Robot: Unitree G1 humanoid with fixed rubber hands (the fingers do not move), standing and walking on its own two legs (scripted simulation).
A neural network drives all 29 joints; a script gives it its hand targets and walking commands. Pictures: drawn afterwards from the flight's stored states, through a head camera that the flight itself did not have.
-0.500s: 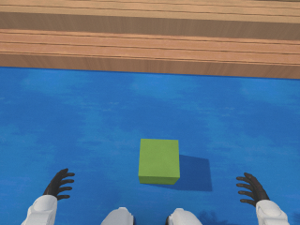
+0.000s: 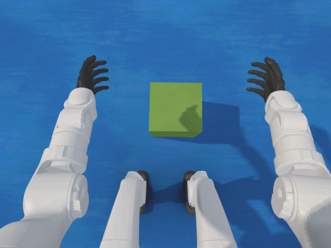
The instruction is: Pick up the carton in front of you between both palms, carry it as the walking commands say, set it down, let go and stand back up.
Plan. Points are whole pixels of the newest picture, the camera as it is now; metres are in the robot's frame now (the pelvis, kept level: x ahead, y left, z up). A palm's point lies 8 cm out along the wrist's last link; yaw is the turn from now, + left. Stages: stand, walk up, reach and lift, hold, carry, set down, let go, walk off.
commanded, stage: reach and lift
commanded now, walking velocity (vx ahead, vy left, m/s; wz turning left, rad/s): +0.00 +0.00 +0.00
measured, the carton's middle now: (174, 113) +0.50 -0.03 -0.54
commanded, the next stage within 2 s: none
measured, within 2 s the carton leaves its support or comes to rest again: leaves its support in 1.90 s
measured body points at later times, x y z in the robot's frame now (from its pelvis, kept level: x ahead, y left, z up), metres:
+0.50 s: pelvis +0.02 +0.00 -0.09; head +0.35 -0.01 +0.22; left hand +0.52 +0.17 -0.25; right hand +0.51 -0.22 -0.24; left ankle +0.09 +0.14 -0.63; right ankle +0.09 -0.12 -0.63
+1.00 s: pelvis -0.04 +0.01 -0.27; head +0.33 -0.01 -0.01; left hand +0.52 +0.16 -0.45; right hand +0.50 -0.22 -0.45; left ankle +0.09 +0.14 -0.63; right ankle +0.09 -0.12 -0.63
